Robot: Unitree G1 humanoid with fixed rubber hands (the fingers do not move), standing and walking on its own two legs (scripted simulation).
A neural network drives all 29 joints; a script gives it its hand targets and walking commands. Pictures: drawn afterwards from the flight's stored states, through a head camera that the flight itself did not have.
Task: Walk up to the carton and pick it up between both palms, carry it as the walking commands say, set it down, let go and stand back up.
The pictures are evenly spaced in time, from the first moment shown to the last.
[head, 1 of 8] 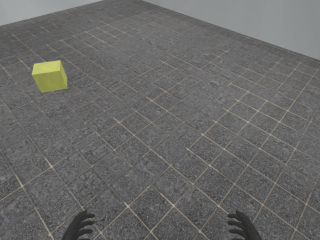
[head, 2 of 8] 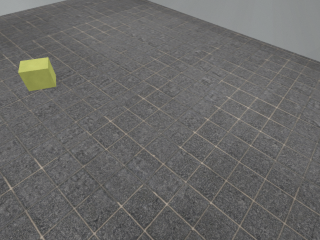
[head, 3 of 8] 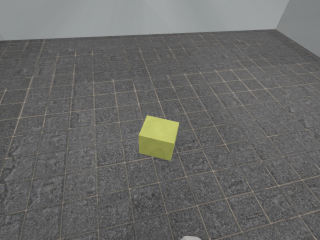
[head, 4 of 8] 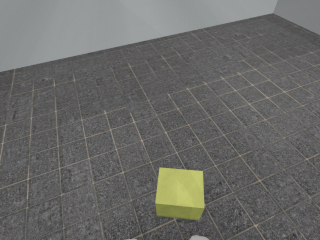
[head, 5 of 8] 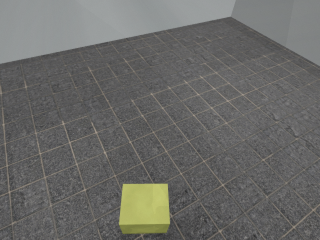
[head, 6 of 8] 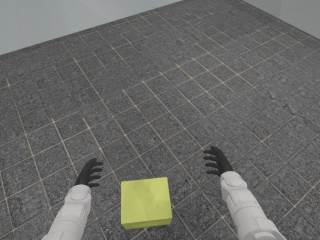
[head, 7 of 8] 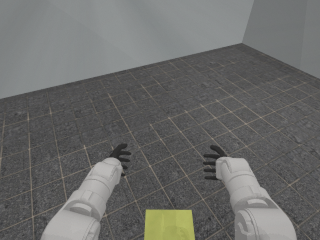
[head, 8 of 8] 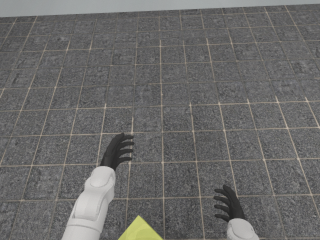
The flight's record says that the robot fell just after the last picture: yes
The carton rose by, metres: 0.01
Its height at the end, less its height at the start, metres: +0.00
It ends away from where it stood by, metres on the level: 0.08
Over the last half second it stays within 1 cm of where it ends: no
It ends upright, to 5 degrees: yes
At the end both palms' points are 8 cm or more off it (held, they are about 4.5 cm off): yes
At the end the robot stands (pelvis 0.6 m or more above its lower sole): yes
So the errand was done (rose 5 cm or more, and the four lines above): no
